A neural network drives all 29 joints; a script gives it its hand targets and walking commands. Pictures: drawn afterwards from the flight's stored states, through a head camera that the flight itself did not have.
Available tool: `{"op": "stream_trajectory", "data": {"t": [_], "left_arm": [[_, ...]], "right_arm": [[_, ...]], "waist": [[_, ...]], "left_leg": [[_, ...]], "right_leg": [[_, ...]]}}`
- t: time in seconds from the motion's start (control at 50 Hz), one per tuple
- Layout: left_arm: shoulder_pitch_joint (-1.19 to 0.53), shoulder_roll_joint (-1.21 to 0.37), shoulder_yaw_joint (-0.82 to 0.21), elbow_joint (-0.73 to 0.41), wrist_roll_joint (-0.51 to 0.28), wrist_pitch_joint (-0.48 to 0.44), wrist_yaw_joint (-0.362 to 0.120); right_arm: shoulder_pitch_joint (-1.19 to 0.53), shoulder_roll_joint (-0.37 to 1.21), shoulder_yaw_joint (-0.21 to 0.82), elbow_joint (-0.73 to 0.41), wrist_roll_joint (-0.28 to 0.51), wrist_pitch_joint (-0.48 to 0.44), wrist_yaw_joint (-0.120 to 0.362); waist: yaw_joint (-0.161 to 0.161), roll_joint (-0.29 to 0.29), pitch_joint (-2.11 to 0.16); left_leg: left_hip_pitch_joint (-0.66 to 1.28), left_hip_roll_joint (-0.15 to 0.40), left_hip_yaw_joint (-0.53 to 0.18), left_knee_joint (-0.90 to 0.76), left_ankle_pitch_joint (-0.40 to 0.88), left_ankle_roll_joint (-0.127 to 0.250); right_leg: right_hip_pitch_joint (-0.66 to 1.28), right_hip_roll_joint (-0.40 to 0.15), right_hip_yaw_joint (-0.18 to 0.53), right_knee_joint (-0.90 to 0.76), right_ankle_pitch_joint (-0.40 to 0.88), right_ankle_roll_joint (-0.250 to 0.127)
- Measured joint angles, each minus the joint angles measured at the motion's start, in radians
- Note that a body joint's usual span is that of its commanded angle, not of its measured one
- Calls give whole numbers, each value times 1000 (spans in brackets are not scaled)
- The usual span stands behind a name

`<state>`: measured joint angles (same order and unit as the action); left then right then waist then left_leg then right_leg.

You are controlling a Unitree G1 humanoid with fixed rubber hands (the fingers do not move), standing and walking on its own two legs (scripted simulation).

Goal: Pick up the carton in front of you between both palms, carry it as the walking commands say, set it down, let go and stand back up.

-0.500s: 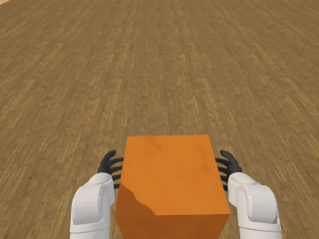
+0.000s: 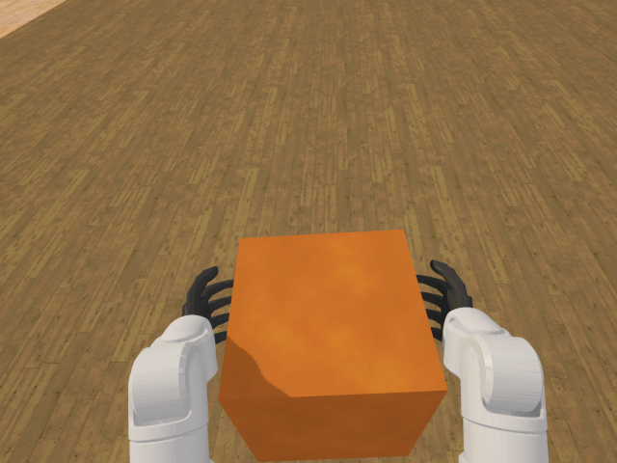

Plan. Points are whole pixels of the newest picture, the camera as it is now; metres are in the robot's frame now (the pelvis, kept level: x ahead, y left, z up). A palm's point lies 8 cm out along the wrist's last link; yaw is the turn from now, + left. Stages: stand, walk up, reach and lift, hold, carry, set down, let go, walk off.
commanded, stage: carry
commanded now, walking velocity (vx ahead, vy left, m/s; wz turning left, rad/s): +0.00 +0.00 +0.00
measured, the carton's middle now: (327, 351) +0.28 +0.00 +0.00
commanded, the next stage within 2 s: hold in 1.62 s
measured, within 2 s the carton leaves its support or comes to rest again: neither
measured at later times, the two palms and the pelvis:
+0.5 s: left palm (205, 278) +0.34 +0.16 +0.09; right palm (433, 273) +0.34 -0.14 +0.08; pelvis +0.08 +0.01 -0.01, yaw +0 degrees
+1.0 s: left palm (205, 312) +0.31 +0.16 +0.06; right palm (439, 309) +0.30 -0.14 +0.06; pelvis +0.04 +0.01 +0.00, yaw -1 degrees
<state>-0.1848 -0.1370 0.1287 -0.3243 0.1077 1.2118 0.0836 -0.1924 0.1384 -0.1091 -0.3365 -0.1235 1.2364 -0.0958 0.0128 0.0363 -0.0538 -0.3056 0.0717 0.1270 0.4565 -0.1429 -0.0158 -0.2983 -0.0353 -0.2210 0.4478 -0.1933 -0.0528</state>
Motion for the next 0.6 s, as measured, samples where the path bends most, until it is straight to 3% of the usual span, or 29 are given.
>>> {"op": "stream_trajectory", "data": {"t": [0.1, 0.26, 0.6], "left_arm": [[-1, 0, 5, 24, 10, 11, -1], [-8, 0, 5, 77, 28, 16, -3], [2, 1, -5, 49, 23, 13, -2]], "right_arm": [[-2, 0, 0, 40, -4, -2, 4], [-2, 0, -12, 99, -7, -9, 10], [13, -2, -4, 63, -5, -10, 8]], "waist": [[-5, -37, -71], [-13, -41, -114], [-11, -34, -87]], "left_leg": [[43, -11, 14, 30, -129, 10], [56, -13, 19, 80, -190, 6], [52, -13, 28, 110, -226, 13]], "right_leg": [[30, -17, 13, 43, -78, 23], [35, -29, 30, 107, -137, 53], [34, -34, 43, 127, -173, 51]]}}
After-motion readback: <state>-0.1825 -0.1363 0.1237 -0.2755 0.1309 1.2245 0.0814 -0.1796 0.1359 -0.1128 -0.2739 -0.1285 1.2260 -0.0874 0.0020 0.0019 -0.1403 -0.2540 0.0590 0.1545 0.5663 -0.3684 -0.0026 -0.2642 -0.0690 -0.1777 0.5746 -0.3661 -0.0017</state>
